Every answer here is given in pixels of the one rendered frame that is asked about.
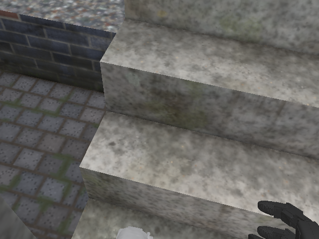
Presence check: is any left robot thigh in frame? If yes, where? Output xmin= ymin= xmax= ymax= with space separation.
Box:
xmin=117 ymin=226 xmax=154 ymax=239

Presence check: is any right robot hand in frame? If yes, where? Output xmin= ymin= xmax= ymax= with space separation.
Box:
xmin=248 ymin=200 xmax=319 ymax=239

